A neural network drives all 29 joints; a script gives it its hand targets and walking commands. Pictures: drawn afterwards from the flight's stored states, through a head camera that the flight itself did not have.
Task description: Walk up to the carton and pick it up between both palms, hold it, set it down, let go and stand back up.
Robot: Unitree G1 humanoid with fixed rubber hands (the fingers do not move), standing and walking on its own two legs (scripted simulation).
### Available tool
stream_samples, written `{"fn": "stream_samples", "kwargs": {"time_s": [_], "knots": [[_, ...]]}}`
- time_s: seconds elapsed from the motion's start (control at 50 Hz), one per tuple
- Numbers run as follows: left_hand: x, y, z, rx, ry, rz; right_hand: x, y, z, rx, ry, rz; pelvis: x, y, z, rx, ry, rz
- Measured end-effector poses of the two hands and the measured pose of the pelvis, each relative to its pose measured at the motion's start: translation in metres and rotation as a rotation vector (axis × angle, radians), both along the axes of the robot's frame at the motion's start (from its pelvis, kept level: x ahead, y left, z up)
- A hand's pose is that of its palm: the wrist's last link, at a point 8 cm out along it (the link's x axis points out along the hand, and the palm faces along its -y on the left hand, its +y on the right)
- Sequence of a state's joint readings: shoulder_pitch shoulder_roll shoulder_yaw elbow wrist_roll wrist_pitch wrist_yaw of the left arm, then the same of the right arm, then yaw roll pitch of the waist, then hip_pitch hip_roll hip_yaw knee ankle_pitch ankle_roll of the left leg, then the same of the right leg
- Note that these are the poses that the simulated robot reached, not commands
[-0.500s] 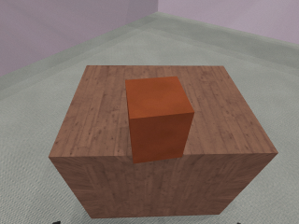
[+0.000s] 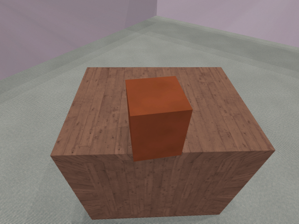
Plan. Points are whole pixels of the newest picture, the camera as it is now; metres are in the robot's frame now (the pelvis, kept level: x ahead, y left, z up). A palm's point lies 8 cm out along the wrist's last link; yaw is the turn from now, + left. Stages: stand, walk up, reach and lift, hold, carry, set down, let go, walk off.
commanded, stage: stand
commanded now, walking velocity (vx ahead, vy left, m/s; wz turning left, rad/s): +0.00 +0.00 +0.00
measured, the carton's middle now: (154, 119) +0.46 +0.03 +0.04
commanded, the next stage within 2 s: none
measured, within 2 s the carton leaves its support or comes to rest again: neither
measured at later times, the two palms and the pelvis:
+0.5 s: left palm out of the picture +0.07 +0.30 -0.11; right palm out of the picture +0.09 -0.26 -0.11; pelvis +0.00 +0.00 +0.00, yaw +0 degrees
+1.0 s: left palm out of the picture +0.06 +0.30 -0.11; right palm out of the picture +0.09 -0.26 -0.12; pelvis +0.00 +0.00 +0.00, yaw +0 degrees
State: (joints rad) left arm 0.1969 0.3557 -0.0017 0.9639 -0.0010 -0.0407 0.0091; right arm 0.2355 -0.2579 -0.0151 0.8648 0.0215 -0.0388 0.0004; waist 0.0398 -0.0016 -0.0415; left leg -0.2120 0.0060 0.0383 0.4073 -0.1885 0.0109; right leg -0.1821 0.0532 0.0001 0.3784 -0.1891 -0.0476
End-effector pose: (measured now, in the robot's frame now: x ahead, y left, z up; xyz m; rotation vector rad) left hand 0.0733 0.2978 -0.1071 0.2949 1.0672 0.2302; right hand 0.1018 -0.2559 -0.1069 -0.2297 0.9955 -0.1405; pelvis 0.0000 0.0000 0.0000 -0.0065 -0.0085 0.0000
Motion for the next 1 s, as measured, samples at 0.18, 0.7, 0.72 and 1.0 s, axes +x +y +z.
{"fn": "stream_samples", "kwargs": {"time_s": [0.18,0.7,0.72,1.0], "knots": [[-0.003,0.001,0.001,0.006,0.011,0.003,-0.003,0.000,-0.003,0.004,0.014,-0.004,0.000,0.000,0.000,0.000,0.000,0.000],[-0.010,0.003,-0.001,0.010,0.036,0.013,-0.011,-0.001,-0.007,0.006,0.039,-0.011,-0.001,0.000,0.000,0.000,-0.001,0.000],[-0.010,0.003,-0.001,0.010,0.036,0.013,-0.011,-0.001,-0.007,0.006,0.040,-0.011,-0.001,0.000,0.000,0.000,-0.001,0.000],[-0.013,0.004,0.000,0.014,0.043,0.016,-0.014,-0.001,-0.009,0.009,0.047,-0.013,-0.002,0.000,0.000,0.000,-0.003,0.000]]}}
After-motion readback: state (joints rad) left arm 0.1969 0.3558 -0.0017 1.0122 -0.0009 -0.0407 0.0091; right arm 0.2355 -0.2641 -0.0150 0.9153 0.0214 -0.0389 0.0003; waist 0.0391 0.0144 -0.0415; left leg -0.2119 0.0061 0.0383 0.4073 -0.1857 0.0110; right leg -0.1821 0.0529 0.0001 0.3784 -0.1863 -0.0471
